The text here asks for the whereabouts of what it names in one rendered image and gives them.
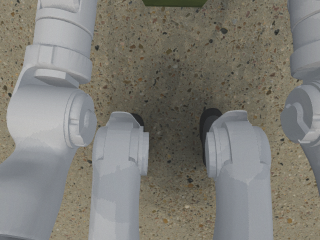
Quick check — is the right robot forearm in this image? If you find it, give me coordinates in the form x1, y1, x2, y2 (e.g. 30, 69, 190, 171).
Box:
287, 0, 320, 83

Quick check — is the left robot forearm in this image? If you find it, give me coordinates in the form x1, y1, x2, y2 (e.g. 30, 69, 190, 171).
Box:
6, 0, 98, 135

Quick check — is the robot left upper arm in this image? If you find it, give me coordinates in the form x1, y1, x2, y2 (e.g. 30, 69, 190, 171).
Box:
0, 84, 97, 240

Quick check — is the robot right upper arm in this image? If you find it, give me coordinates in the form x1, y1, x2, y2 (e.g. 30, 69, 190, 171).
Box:
280, 80, 320, 197

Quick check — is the right robot thigh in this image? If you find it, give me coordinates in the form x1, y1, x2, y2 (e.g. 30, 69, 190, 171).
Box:
205, 121, 274, 240

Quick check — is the left robot thigh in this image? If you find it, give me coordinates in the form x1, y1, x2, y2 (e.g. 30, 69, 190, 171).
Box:
88, 121, 149, 240

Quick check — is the robot thigh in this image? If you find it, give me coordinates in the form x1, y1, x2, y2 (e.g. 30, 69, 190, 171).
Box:
88, 121, 149, 240
205, 121, 274, 240

